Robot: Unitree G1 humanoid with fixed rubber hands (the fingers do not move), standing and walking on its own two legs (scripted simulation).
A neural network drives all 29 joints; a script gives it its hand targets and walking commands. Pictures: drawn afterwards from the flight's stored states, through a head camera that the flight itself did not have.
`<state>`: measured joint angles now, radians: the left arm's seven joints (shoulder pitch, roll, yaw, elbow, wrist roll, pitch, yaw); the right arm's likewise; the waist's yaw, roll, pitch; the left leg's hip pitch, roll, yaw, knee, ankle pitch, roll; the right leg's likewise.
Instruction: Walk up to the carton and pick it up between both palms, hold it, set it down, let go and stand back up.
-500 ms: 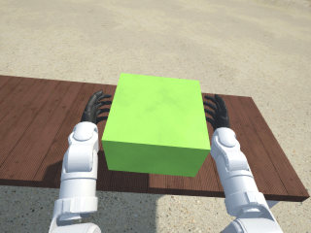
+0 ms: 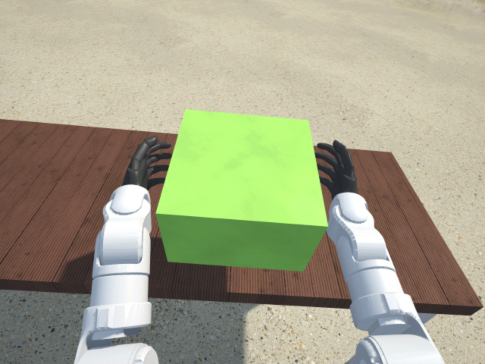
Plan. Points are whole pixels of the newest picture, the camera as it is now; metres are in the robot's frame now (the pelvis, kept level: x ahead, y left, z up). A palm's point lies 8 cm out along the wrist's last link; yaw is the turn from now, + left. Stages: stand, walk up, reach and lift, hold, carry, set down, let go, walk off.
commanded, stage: reach and lift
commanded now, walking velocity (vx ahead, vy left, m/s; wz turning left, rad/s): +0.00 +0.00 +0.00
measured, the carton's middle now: (242, 187) +0.41 -0.02 +0.11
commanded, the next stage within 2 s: hold in 0.18 s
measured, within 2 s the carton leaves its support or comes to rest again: neither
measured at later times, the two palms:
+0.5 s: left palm (127, 182) +0.34 +0.16 +0.17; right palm (339, 182) +0.35 -0.16 +0.17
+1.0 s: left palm (127, 182) +0.35 +0.16 +0.17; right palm (338, 181) +0.36 -0.16 +0.17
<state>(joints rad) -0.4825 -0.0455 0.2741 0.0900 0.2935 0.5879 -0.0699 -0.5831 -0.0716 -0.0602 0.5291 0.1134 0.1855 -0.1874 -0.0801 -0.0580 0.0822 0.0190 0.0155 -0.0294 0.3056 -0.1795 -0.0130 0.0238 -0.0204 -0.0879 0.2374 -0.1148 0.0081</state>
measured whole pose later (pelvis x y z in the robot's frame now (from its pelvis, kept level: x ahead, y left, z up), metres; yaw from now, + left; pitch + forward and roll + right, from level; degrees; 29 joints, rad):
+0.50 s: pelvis -0.01 +0.00 +0.00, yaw +0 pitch -10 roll -1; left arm -0.51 -0.04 0.30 0.04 0.31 0.67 -0.09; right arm -0.62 -0.06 -0.05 0.50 0.12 0.24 -0.20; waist -0.07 -0.06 0.09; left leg 0.04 0.01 -0.03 0.30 -0.17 -0.02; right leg 0.04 -0.02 -0.09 0.24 -0.11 0.00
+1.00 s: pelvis +0.00 +0.00 +0.00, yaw +1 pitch -10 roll -1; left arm -0.50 -0.03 0.30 0.01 0.31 0.68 -0.10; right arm -0.61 -0.06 -0.03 0.48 0.14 0.25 -0.21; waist -0.07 -0.06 0.09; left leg 0.04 0.02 -0.04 0.31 -0.18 -0.02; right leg 0.04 -0.02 -0.10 0.25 -0.12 0.00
